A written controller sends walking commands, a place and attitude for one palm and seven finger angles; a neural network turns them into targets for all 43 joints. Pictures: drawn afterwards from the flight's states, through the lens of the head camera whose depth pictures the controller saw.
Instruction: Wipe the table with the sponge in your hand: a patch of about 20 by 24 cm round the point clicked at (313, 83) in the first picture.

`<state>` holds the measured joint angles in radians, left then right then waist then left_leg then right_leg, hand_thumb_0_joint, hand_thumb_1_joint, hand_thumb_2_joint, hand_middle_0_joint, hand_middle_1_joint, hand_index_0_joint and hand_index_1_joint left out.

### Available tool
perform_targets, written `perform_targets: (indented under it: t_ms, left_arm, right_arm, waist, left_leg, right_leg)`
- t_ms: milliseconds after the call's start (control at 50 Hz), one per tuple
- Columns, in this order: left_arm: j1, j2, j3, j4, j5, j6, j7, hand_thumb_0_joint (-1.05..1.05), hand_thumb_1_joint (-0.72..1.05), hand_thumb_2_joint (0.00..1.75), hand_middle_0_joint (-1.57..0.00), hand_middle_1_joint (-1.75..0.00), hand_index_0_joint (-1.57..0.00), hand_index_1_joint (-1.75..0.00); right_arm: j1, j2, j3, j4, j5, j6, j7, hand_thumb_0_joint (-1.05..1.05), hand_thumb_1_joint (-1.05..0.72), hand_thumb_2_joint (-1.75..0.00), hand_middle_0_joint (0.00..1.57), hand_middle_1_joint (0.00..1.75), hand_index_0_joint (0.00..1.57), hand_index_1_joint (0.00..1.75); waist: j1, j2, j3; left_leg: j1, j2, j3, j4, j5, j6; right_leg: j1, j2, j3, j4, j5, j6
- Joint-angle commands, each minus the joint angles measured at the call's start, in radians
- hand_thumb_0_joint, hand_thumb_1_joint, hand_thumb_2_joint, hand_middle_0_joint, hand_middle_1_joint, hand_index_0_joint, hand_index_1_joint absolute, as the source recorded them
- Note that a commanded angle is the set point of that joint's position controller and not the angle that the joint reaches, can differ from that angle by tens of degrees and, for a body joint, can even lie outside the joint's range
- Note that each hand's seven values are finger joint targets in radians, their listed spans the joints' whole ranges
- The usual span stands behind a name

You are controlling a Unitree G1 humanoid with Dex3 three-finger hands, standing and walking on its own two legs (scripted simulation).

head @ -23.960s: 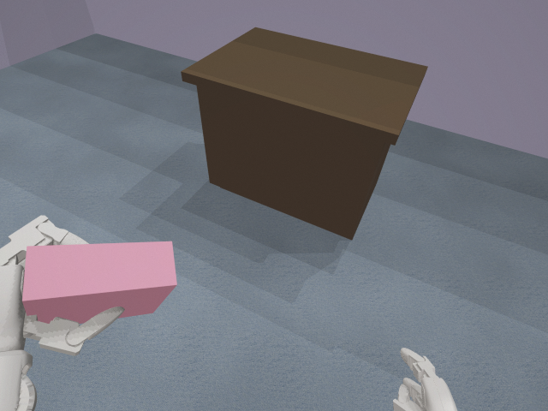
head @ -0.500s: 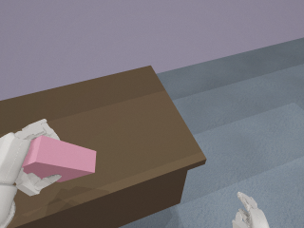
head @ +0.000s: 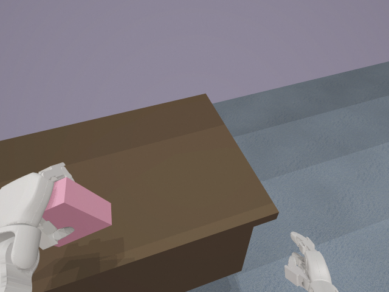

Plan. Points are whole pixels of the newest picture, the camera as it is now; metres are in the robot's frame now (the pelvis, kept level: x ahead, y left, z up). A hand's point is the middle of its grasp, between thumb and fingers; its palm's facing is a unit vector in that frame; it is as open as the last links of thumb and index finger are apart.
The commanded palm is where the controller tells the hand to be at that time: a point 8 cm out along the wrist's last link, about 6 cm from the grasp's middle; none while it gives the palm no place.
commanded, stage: turn the palm down, sponge in hand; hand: left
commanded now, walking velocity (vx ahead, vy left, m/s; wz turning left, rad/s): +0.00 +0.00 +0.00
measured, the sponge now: (71, 218) +0.21 +0.29 +0.06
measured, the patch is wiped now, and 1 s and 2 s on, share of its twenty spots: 0.00 0.00 0.00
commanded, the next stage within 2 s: move the sponge above the wiping area in 0.84 s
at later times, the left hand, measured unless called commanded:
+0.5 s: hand (61, 211) +0.21 +0.29 +0.09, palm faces +0.01 -0.09 -1.00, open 9.5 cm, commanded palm +0.19 +0.28 +0.16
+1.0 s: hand (72, 210) +0.22 +0.27 +0.09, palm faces -0.02 -0.09 -1.00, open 9.5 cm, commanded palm +0.19 +0.27 +0.16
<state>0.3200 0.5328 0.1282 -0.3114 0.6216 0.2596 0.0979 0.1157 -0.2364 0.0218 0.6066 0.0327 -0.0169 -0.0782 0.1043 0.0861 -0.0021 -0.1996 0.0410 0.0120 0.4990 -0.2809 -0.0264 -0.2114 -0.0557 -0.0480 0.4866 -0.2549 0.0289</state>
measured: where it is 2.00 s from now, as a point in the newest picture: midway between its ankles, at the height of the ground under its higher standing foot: outside the picture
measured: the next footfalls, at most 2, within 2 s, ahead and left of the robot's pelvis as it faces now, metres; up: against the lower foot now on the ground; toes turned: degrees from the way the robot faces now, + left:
none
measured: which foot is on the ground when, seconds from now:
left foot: down 0.00-1.00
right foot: down 0.00-1.00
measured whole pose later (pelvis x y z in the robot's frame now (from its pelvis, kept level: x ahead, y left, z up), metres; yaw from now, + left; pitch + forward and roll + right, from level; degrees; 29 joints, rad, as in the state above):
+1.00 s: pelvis +0.00 -0.01 +0.01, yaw +0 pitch -3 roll +0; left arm 0.20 0.48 -0.06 -0.20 0.90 0.36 0.01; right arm 0.03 -0.27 0.02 0.68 0.02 -0.03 -0.05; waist 0.13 0.11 0.02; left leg -0.11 0.04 0.01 0.38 -0.23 -0.03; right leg -0.14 -0.05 -0.05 0.41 -0.23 0.02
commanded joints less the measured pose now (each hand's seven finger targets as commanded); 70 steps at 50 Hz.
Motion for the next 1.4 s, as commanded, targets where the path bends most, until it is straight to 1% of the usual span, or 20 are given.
perform_targets:
  t_ms: [0,40,160,220,240,320,340,420,440,520,540,620,740,820,840,1020,1040,1120,1140,1380]
  left_arm:
    - [-0.169,0.188,0.055,-0.179,0.072,0.025,-0.01,0.0,0.1,1.3,-1.2,-1.6,-1.2,-1.6]
    - [-0.223,0.172,0.017,-0.228,0.107,0.015,-0.025,0.0,0.1,1.3,-1.2,-1.6,-1.2,-1.6]
    - [-0.267,0.237,0.076,-0.178,0.21,-0.024,-0.001,0.0,0.1,1.3,-1.2,-1.6,-1.2,-1.6]
    - [-0.272,0.255,0.123,-0.115,0.227,0.006,0.023,0.0,0.1,1.3,-1.2,-1.6,-1.2,-1.6]
    - [-0.295,0.189,0.052,-0.123,0.234,0.016,0.023,0.0,0.1,1.3,-1.2,-1.6,-1.2,-1.6]
    - [-0.291,0.204,0.053,-0.084,0.258,0.071,0.016,0.0,0.1,1.3,-1.2,-1.6,-1.2,-1.6]
    - [-0.3,0.142,-0.021,-0.102,0.256,0.079,0.005,0.0,0.1,1.3,-1.2,-1.6,-1.2,-1.6]
    - [-0.308,0.159,-0.036,-0.093,0.29,0.109,-0.035,0.0,0.1,1.3,-1.2,-1.6,-1.2,-1.6]
    - [-0.319,0.14,-0.07,-0.102,0.293,0.105,-0.047,0.0,0.1,1.3,-1.2,-1.6,-1.2,-1.6]
    - [-0.321,0.228,0.028,-0.141,0.302,0.069,-0.051,0.0,0.1,1.3,-1.2,-1.6,-1.2,-1.6]
    - [-0.341,0.202,0.0,-0.128,0.317,0.062,-0.05,0.0,0.1,1.3,-1.2,-1.6,-1.2,-1.6]
    - [-0.339,0.237,0.062,-0.108,0.322,0.049,-0.018,0.0,0.1,1.3,-1.2,-1.6,-1.2,-1.6]
    - [-0.333,0.137,-0.035,-0.082,0.297,0.087,-0.016,0.0,0.1,1.3,-1.2,-1.6,-1.2,-1.6]
    - [-0.316,0.171,-0.021,-0.101,0.303,0.111,-0.036,0.0,0.1,1.3,-1.2,-1.6,-1.2,-1.6]
    - [-0.335,0.148,-0.057,-0.101,0.313,0.112,-0.044,0.0,0.1,1.3,-1.2,-1.6,-1.2,-1.6]
    - [-0.274,0.226,0.068,-0.1,0.314,0.074,-0.015,0.0,0.1,1.3,-1.2,-1.6,-1.2,-1.6]
    - [-0.286,0.181,0.022,-0.092,0.312,0.074,-0.015,0.0,0.1,1.3,-1.2,-1.6,-1.2,-1.6]
    - [-0.257,0.174,0.021,-0.09,0.296,0.081,-0.009,0.0,0.1,1.3,-1.2,-1.6,-1.2,-1.6]
    - [-0.296,0.131,-0.037,-0.08,0.299,0.081,-0.018,0.0,0.1,1.3,-1.2,-1.6,-1.2,-1.6]
    - [-0.321,0.131,-0.045,-0.082,0.347,0.038,0.02,0.0,0.1,1.3,-1.2,-1.6,-1.2,-1.6]
  right_arm:
    - [-0.177,-0.13,-0.039,-0.171,0.003,-0.042,-0.018,0.0,-0.9,-0.9,0.2,0.3,0.2,0.3]
    - [-0.197,-0.116,-0.026,-0.18,0.0,-0.055,-0.017,0.0,-0.9,-0.9,0.2,0.3,0.2,0.3]
    - [-0.188,-0.113,-0.034,-0.138,-0.015,-0.059,-0.008,0.0,-0.9,-0.9,0.2,0.3,0.2,0.3]
    - [-0.237,-0.117,-0.035,-0.12,-0.01,-0.048,-0.001,0.0,-0.9,-0.9,0.2,0.3,0.2,0.3]
    - [-0.228,-0.11,-0.032,-0.125,-0.009,-0.048,0.003,0.0,-0.9,-0.9,0.2,0.3,0.2,0.3]
    - [-0.292,-0.12,-0.031,-0.113,-0.004,-0.043,0.014,0.0,-0.9,-0.9,0.2,0.3,0.2,0.3]
    - [-0.271,-0.114,-0.03,-0.124,-0.003,-0.048,0.017,0.0,-0.9,-0.9,0.2,0.3,0.2,0.3]
    - [-0.315,-0.119,-0.028,-0.12,-0.001,-0.049,0.023,0.0,-0.9,-0.9,0.2,0.3,0.2,0.3]
    - [-0.287,-0.119,-0.025,-0.125,-0.002,-0.054,0.024,0.0,-0.9,-0.9,0.2,0.3,0.2,0.3]
    - [-0.297,-0.121,-0.033,-0.119,-0.011,-0.056,0.017,0.0,-0.9,-0.9,0.2,0.3,0.2,0.3]
    - [-0.277,-0.111,-0.028,-0.119,-0.012,-0.061,0.018,0.0,-0.9,-0.9,0.2,0.3,0.2,0.3]
    - [-0.295,-0.114,-0.038,-0.103,-0.012,-0.053,0.017,0.0,-0.9,-0.9,0.2,0.3,0.2,0.3]
    - [-0.297,-0.114,-0.034,-0.103,-0.002,-0.059,0.021,0.0,-0.9,-0.9,0.2,0.3,0.2,0.3]
    - [-0.326,-0.119,-0.033,-0.111,-0.002,-0.058,0.02,0.0,-0.9,-0.9,0.2,0.3,0.2,0.3]
    - [-0.303,-0.116,-0.029,-0.114,-0.003,-0.061,0.021,0.0,-0.9,-0.9,0.2,0.3,0.2,0.3]
    - [-0.29,-0.118,-0.043,-0.101,-0.009,-0.061,0.02,0.0,-0.9,-0.9,0.2,0.3,0.2,0.3]
    - [-0.275,-0.113,-0.038,-0.104,-0.007,-0.063,0.021,0.0,-0.9,-0.9,0.2,0.3,0.2,0.3]
    - [-0.299,-0.118,-0.042,-0.1,-0.003,-0.066,0.02,0.0,-0.9,-0.9,0.2,0.3,0.2,0.3]
    - [-0.283,-0.115,-0.034,-0.099,-0.003,-0.068,0.02,0.0,-0.9,-0.9,0.2,0.3,0.2,0.3]
    - [-0.262,-0.113,-0.052,-0.079,-0.016,-0.075,0.023,0.0,-0.9,-0.9,0.2,0.3,0.2,0.3]
  waist:
    - [-0.006,-0.002,-0.118]
    - [-0.007,0.034,-0.138]
    - [0.016,0.022,-0.165]
    - [0.036,0.007,-0.147]
    - [0.022,0.012,-0.165]
    - [0.04,0.025,-0.157]
    - [0.024,0.023,-0.176]
    - [0.029,-0.002,-0.152]
    - [0.023,-0.019,-0.182]
    - [0.032,-0.051,-0.188]
    - [0.031,-0.07,-0.207]
    - [0.04,-0.028,-0.166]
    - [0.028,-0.004,-0.173]
    - [0.033,-0.007,-0.152]
    - [0.03,-0.022,-0.174]
    - [0.046,-0.042,-0.179]
    - [0.037,-0.054,-0.189]
    - [0.036,-0.002,-0.153]
    - [0.023,-0.014,-0.162]
    - [0.035,-0.019,-0.197]
  left_leg:
    - [0.024,-0.034,-0.02,-0.124,0.244,0.039]
    - [0.044,-0.038,-0.025,-0.131,0.24,0.045]
    - [0.078,-0.039,-0.038,-0.141,0.286,0.045]
    - [0.075,-0.048,-0.042,-0.147,0.287,0.039]
    - [0.077,-0.045,-0.024,-0.144,0.3,0.041]
    - [0.083,-0.057,-0.035,-0.155,0.311,0.041]
    - [0.085,-0.052,-0.022,-0.152,0.323,0.047]
    - [0.087,-0.066,-0.036,-0.157,0.306,0.055]
    - [0.09,-0.066,-0.025,-0.15,0.318,0.062]
    - [0.117,-0.069,-0.031,-0.139,0.332,0.065]
    - [0.121,-0.071,-0.017,-0.133,0.353,0.069]
    - [0.124,-0.067,-0.033,-0.138,0.339,0.058]
    - [0.115,-0.065,-0.014,-0.142,0.338,0.057]
    - [0.105,-0.071,-0.028,-0.152,0.318,0.059]
    - [0.102,-0.071,-0.016,-0.149,0.327,0.062]
    - [0.124,-0.064,-0.03,-0.135,0.352,0.06]
    - [0.116,-0.061,-0.014,-0.135,0.355,0.061]
    - [0.116,-0.06,-0.028,-0.142,0.325,0.056]
    - [0.108,-0.059,-0.019,-0.146,0.329,0.057]
    - [0.137,-0.051,-0.034,-0.145,0.366,0.054]
  right_leg:
    - [0.076,0.044,-0.006,-0.093,0.111,-0.054]
    - [0.089,0.05,-0.007,-0.094,0.105,-0.062]
    - [0.116,0.057,0.005,-0.112,0.126,-0.073]
    - [0.126,0.068,0.039,-0.132,0.121,-0.086]
    - [0.132,0.057,0.01,-0.129,0.139,-0.079]
    - [0.145,0.061,0.045,-0.136,0.149,-0.089]
    - [0.157,0.051,0.011,-0.126,0.171,-0.08]
    - [0.15,0.058,0.053,-0.139,0.165,-0.087]
    - [0.16,0.049,0.021,-0.129,0.181,-0.078]
    - [0.164,0.06,0.066,-0.14,0.203,-0.084]
    - [0.164,0.049,0.036,-0.13,0.222,-0.077]
    - [0.144,0.062,0.077,-0.151,0.194,-0.092]
    - [0.148,0.047,0.032,-0.139,0.209,-0.079]
    - [0.152,0.057,0.068,-0.14,0.194,-0.087]
    - [0.158,0.048,0.032,-0.128,0.197,-0.078]
    - [0.159,0.062,0.077,-0.137,0.233,-0.091]
    - [0.16,0.05,0.037,-0.127,0.238,-0.079]
    - [0.137,0.06,0.063,-0.141,0.201,-0.088]
    - [0.137,0.051,0.024,-0.132,0.203,-0.079]
    - [0.139,0.056,0.028,-0.131,0.215,-0.089]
